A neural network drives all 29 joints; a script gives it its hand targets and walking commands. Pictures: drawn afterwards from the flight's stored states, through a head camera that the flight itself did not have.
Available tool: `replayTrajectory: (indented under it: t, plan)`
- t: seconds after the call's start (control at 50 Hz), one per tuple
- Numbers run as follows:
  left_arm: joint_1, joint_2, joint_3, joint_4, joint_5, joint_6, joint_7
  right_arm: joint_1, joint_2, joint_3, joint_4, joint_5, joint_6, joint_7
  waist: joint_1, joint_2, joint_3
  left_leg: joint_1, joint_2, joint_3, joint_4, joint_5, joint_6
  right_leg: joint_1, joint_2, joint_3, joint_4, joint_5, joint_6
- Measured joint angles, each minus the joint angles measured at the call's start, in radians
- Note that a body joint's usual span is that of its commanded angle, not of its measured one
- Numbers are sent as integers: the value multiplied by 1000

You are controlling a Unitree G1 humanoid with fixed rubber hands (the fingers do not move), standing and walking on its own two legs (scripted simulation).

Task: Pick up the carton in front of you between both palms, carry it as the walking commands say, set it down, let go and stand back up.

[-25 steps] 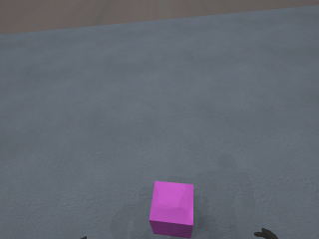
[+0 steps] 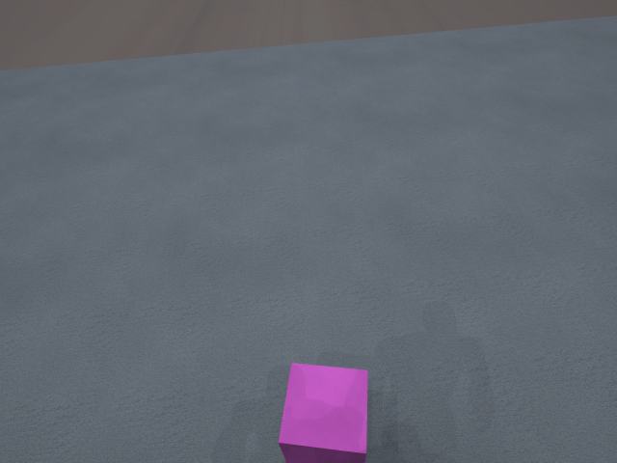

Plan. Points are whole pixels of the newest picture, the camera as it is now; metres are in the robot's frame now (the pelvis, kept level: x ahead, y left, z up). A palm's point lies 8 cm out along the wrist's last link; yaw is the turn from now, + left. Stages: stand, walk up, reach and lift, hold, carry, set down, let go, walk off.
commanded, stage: stand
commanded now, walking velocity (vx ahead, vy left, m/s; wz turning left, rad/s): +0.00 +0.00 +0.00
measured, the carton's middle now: (326, 420) +0.40 +0.02 -0.64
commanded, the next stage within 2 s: none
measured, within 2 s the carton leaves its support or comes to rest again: neither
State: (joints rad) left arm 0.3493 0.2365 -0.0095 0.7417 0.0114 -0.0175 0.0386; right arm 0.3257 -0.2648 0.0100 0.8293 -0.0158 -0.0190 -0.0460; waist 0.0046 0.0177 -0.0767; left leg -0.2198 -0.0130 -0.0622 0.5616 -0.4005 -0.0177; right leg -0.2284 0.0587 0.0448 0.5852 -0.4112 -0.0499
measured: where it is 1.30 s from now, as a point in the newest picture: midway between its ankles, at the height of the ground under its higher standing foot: outside the picture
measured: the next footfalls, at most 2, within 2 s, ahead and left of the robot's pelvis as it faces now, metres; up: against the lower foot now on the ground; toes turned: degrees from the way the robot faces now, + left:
none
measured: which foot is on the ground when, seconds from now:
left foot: down 0.00-1.00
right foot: down 0.00-1.00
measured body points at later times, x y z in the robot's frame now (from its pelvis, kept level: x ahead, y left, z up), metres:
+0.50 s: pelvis -0.02 -0.01 +0.01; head -0.02 -0.02 +0.46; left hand -0.02 +0.24 -0.13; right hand -0.03 -0.25 -0.15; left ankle -0.07 +0.14 -0.73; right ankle -0.07 -0.09 -0.73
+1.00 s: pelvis -0.04 -0.01 +0.01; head -0.04 -0.02 +0.46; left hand -0.08 +0.22 -0.14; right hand -0.08 -0.23 -0.16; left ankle -0.07 +0.14 -0.73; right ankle -0.07 -0.09 -0.73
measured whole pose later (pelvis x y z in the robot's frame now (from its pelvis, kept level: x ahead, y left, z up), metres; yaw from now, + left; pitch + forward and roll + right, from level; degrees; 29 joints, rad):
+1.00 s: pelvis -0.04 -0.01 +0.01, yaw +0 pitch -1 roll +0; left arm 0.39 0.15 -0.03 1.07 0.01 -0.01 0.05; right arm 0.35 -0.17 0.05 1.17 -0.01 0.01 -0.05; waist 0.00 0.02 0.00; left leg -0.15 0.00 -0.07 0.47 -0.30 -0.03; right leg -0.16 0.07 0.04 0.49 -0.31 -0.06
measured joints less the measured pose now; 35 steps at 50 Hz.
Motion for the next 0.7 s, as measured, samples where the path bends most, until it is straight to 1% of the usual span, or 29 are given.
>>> replayTrajectory:
  t: [0.48, 0.7]
  plan:
    - [40, -27, -14, 200, 0, 13, 3, 21, 37, 22, 210, 0, 32, -1, -2, 1, 67, 74, 9, -2, -74, 63, -9, 70, 5, -1, -68, 60, -7]
    - [48, -57, -22, 273, 0, 12, 5, 20, 67, 31, 284, 2, 34, -2, 0, -1, 76, 78, 12, -2, -87, 84, -10, 75, 7, -1, -83, 82, -7]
